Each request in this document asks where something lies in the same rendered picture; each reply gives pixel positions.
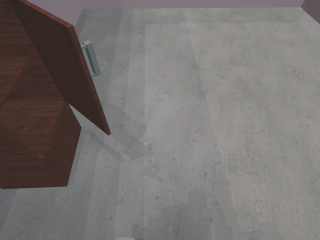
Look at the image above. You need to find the handle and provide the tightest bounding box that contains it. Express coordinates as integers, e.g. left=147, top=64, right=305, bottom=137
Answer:
left=81, top=40, right=101, bottom=78

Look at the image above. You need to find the cupboard door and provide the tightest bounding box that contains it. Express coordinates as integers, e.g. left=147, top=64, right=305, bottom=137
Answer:
left=9, top=0, right=111, bottom=136

